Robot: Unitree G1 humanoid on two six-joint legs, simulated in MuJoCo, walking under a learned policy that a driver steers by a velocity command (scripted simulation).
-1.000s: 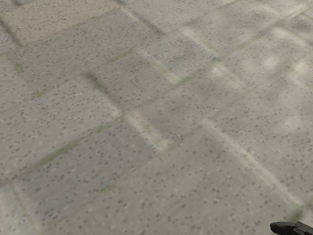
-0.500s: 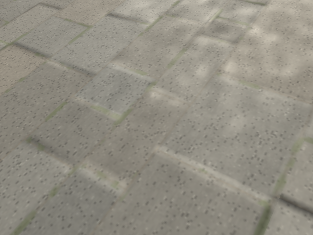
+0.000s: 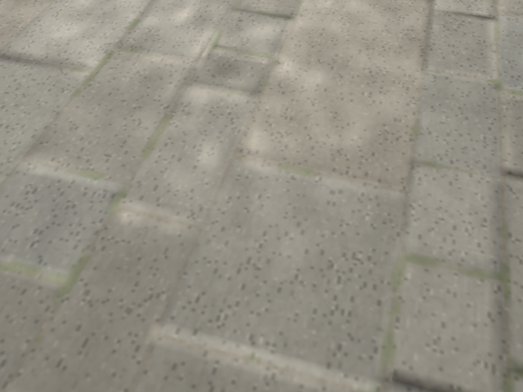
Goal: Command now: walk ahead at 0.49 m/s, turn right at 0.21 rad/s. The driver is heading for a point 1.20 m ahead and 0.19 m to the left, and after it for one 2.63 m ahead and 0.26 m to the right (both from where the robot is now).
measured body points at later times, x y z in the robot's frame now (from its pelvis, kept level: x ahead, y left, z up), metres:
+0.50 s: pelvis +0.28 -0.06 +0.00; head +0.30 -0.07 +0.45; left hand +0.31 +0.23 -0.11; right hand +0.45 -0.32 -0.11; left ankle +0.34 +0.11 -0.67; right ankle +0.27 -0.16 -0.74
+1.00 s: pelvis +0.55 +0.06 +0.00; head +0.58 +0.08 +0.45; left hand +0.60 +0.38 -0.09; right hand +0.73 -0.17 -0.11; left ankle +0.53 +0.12 -0.74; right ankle +0.70 -0.09 -0.67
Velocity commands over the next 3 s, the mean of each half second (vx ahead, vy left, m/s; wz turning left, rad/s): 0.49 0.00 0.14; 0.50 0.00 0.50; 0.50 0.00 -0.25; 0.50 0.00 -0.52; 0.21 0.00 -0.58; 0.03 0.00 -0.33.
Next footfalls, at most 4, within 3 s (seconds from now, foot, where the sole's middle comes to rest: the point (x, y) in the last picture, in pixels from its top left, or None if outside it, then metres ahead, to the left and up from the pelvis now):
0.24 right None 0.31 -0.16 -0.78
0.76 left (214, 359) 0.56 0.13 -0.78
1.28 right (242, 238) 0.94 0.06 -0.78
1.76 left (165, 184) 1.16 0.31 -0.78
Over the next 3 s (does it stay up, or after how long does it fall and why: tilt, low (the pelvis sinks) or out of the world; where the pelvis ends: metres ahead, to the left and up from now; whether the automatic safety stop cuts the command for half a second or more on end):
stays up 1.36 0.19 -0.01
